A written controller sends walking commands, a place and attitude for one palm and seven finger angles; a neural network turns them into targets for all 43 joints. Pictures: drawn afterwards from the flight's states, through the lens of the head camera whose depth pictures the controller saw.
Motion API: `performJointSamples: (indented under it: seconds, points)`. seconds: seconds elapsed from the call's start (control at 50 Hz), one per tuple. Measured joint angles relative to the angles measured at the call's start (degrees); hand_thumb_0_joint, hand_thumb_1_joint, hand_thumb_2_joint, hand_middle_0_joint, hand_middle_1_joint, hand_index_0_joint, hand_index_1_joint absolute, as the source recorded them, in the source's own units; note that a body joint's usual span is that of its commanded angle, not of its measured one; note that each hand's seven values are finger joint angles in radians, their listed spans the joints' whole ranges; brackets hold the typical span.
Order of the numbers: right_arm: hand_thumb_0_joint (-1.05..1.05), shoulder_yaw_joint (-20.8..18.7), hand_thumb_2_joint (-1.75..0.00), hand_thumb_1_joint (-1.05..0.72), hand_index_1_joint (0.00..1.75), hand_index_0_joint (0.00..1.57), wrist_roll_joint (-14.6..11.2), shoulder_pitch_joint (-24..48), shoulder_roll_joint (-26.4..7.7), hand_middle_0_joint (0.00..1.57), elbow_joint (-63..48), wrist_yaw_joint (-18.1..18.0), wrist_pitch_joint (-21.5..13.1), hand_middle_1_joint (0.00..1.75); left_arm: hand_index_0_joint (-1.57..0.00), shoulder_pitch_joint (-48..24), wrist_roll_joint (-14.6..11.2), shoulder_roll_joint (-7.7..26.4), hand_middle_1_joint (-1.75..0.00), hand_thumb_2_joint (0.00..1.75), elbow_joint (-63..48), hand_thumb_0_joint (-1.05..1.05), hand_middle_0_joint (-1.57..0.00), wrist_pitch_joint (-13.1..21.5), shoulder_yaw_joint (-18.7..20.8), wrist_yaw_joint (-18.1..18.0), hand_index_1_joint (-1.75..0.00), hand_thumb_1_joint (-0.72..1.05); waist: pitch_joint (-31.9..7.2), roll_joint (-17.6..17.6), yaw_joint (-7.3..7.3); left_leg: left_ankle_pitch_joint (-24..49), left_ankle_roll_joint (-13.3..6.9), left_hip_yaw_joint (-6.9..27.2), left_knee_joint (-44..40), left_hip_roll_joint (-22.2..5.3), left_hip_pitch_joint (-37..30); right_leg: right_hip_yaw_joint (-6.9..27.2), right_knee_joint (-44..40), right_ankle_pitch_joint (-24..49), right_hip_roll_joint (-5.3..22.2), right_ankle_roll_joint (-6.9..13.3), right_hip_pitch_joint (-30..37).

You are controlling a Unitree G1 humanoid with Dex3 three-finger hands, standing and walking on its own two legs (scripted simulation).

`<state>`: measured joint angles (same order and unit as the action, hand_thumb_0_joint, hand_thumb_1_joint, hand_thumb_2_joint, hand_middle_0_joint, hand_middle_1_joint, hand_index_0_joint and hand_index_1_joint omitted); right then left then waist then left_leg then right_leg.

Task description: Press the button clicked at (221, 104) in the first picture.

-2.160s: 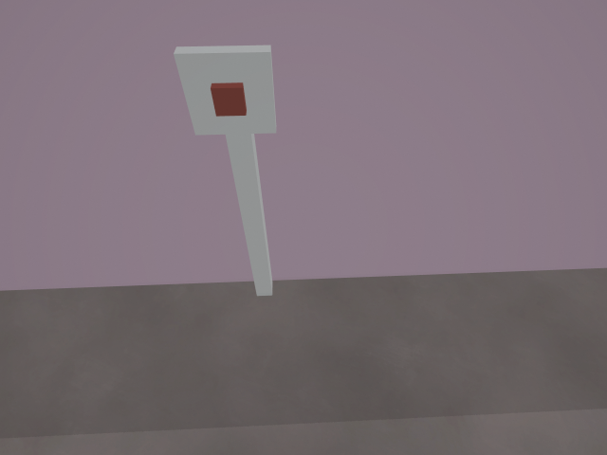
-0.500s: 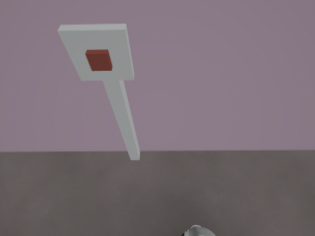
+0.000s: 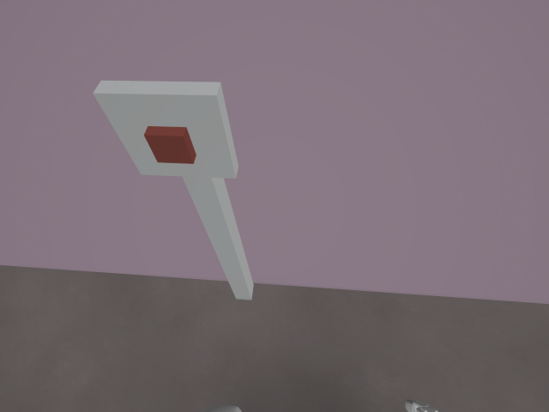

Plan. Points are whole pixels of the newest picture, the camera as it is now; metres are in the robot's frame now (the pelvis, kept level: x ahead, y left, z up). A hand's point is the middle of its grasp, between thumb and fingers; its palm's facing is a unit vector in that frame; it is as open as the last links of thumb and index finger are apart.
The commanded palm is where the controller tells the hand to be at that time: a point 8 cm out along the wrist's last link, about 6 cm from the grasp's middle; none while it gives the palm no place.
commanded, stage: come to a stop and stand still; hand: left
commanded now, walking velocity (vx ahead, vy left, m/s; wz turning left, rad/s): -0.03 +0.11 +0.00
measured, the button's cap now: (172, 143) +0.48 +0.21 +0.09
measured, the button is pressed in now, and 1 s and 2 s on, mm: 0 0 0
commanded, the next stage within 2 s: look again from close up in 0.86 s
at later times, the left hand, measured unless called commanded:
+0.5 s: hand out of the picture +0.03 +0.23 -0.17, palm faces +0.00 -0.98 -0.22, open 7.4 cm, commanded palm none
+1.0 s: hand out of the picture -0.03 +0.25 -0.17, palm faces -0.07 -0.98 -0.19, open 7.4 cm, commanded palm none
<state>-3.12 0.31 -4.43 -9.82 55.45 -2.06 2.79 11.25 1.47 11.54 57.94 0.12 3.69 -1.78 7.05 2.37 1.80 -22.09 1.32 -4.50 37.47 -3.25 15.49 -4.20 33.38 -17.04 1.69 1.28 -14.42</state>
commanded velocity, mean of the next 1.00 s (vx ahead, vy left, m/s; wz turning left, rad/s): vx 0.00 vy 0.02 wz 0.00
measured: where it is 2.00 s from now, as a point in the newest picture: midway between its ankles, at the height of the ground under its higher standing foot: outside the picture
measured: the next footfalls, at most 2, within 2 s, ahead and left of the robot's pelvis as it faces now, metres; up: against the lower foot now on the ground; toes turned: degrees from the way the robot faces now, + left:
left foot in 0.38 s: +0.02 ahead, +0.14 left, +0.00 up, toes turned +0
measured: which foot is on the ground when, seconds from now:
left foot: up 0.00-0.36, down 0.38-1.00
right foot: down 0.00-1.00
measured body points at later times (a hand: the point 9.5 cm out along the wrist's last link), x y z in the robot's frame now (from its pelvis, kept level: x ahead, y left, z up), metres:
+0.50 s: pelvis -0.02 +0.05 +0.00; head -0.01 +0.05 +0.45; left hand +0.03 +0.28 -0.15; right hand +0.05 -0.19 -0.14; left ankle -0.02 +0.14 -0.73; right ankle -0.02 -0.10 -0.73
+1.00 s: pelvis -0.03 +0.07 +0.01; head -0.02 +0.08 +0.46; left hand -0.02 +0.30 -0.15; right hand -0.05 -0.16 -0.15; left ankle -0.02 +0.14 -0.73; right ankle -0.02 -0.10 -0.73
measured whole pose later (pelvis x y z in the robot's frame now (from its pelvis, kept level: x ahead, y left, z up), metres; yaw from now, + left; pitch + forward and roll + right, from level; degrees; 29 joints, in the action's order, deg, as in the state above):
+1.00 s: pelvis -0.03 +0.07 +0.01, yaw -4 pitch -1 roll +0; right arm 1.1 0.6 -18.3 -10.0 61.0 -0.8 -0.2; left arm 18.4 1.0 9.9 61.7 -0.3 -1.4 -1.3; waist 0.9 -0.4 0.2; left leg -14.1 -4.5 -5.8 25.5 2.8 11.4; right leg 1.5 26.0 -12.6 4.6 -2.6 -13.2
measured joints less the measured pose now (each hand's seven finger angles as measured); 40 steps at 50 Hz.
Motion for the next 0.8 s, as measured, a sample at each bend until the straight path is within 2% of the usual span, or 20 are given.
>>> performJointSamples:
  seconds: [0.02, 0.06, 0.12, 0.2, 0.32, 0.38, 0.4, 0.46, 0.56, 0.7, 0.8]
  points:
    - [0.0, -0.34, -0.9, -0.9, 0.3, 0.2, -0.12, 0.06, -0.61, 0.2, 0.17, 0.11, 0.6, 0.3, -0.2, -0.23, 0.06, 0.03, -0.3, 0.9, -0.23, 0.0, -0.2, 0.13, -0.05, -0.06, -0.3, 0.92, 0.12, 0.24, 0.08, -4.16, -0.14, 1.63, 5.99, 1.0, 2.26, -0.14, -0.02, -1.85, 0.15, 0.47, 0.09]
    - [0.0, -0.89, -0.9, -0.9, 0.3, 0.2, -0.18, 0.58, -1.82, 0.2, 0.77, 0.24, 1.62, 0.3, -0.19, -0.5, 0.14, -0.32, -0.3, 0.9, -0.64, 0.0, -0.2, 0.08, -0.18, -0.36, -0.3, 0.91, 0.81, 0.68, 0.25, -7.22, -0.19, 4.04, 17.13, 2.79, 6.02, 0.04, -0.96, -2.45, 0.15, 0.94, 0.45]
    - [0.0, -1.09, -0.9, -0.9, 0.3, 0.2, -0.12, 0.71, -2.96, 0.2, 1.55, 0.61, 2.01, 0.3, -0.19, -0.1, 0.05, -1.0, -0.3, 0.9, -0.96, 0.0, -0.2, -0.07, -0.56, -0.73, -0.3, 0.91, 1.36, 0.47, 0.0, -6.35, 0.55, 4.65, 23.11, 3.87, 8.31, 0.6, -3.87, -0.36, 0.19, 0.84, 1.49]
    - [0.0, -0.78, -0.9, -0.91, 0.3, 0.19, -0.09, -0.3, -3.46, 0.2, 2.41, 1.12, 1.93, 0.3, -0.2, 0.93, 0.03, -1.9, -0.3, 0.9, -0.88, 0.0, -0.2, 0.07, -1.15, -0.69, -0.3, 0.91, 1.14, -0.65, -0.29, -4.5, 1.27, 3.97, 18.12, 3.61, 7.36, 0.98, -6.64, 1.2, 0.49, 0.88, 2.63]
    - [0.0, 0.13, -0.9, -0.91, 0.3, 0.19, -0.34, -2.38, -2.67, 0.2, 2.81, 1.34, 0.9, 0.3, -0.2, 2.19, 0.13, -2.68, -0.3, 0.9, 0.34, 0.0, -0.2, 0.12, -1.87, -0.62, -0.3, 0.91, 0.27, -2.39, -0.27, -1.75, 0.83, 2.83, 3.05, 2.45, 2.42, 1.18, -6.4, 1.47, 0.47, -0.03, 2.31]
    - [0.01, 0.63, -0.9, -0.91, 0.3, 0.19, -0.38, -5.07, -2.92, 0.2, -0.37, 1.47, -0.67, 0.3, -0.2, 4.83, -0.21, -3.21, -0.3, 0.9, -0.69, 0.0, -0.2, 0.29, -2.64, -1.1, -0.3, 0.9, -2.41, -1.54, -0.85, 5.45, -1.07, 2.63, -4.79, 2.37, -1.05, 1.88, -2.23, -0.28, -0.31, -1.22, 0.14]
    - [0.01, 0.68, -0.9, -0.91, 0.3, 0.19, -0.22, -5.86, -2.97, 0.2, -1.03, 1.34, -1.17, 0.3, -0.2, 5.11, -0.37, -3.25, -0.3, 0.9, -0.72, 0.0, -0.2, 0.13, -2.8, -1.13, -0.3, 0.9, -3.17, -1.05, -1.29, 4.9, -1.62, 2.75, -5.4, 2.22, -1.67, 1.66, -0.55, -1.3, -0.44, -1.68, -0.28]
    - [0.0, 1.54, -0.9, -0.91, 0.3, 0.19, 0.22, -7.2, -1.83, 0.2, -1.66, 1.06, -1.59, 0.3, -0.2, 4.53, -0.3, -2.65, -0.3, 0.9, -0.63, 0.0, -0.2, -0.61, -2.99, -1.26, -0.3, 0.91, -4.2, -1.87, -1.01, 1.95, -2.85, 1.79, -2.75, 3.1, -2.05, 2.63, 0.47, -1.73, 0.49, -2.92, 0.58]
    - [0.0, 2.83, -0.9, -0.92, 0.3, 0.2, 0.21, -8.89, -0.19, 0.2, -2.03, 0.89, -2.07, 0.3, -0.2, 3.63, -0.38, -1.43, -0.3, 0.9, -1.38, 0.0, -0.2, -1.16, -3.75, -0.53, -0.3, 0.91, -5.93, -1.49, -0.93, 3.16, -4.33, 0.5, -4.15, 3.99, -3.11, 3.88, -1.72, 0.26, 1.23, -3.01, 1.65]
    - [0.0, 3.31, -0.9, -0.93, 0.3, 0.2, 0.66, -10.59, -0.98, 0.2, -1.25, 1.44, -2.39, 0.3, -0.2, 4.06, -0.07, 0.14, -0.3, 0.9, -1.89, 0.0, -0.2, -1.15, -3.99, 0.36, -0.3, 0.91, -7.39, -1.83, -1.51, 6.59, -5.73, -0.92, -8.58, 5.6, -2.87, 5.27, -4.49, 2.89, 2.52, -2.05, 0.36]
    - [0.0, 3.66, -0.9, -0.92, 0.3, 0.2, 0.66, -12.31, -1.29, 0.2, 0.99, 1.56, -2.4, 0.3, -0.19, 5.24, -0.13, 0.36, -0.3, 0.9, -0.57, 0.0, -0.2, -0.89, -4.22, 0.52, -0.3, 0.91, -7.34, -2.08, -1.52, 7.76, -6.13, -1.22, -10.42, 6.16, -2.92, 5.62, -5.86, 3.93, 2.99, -2.23, 0.14]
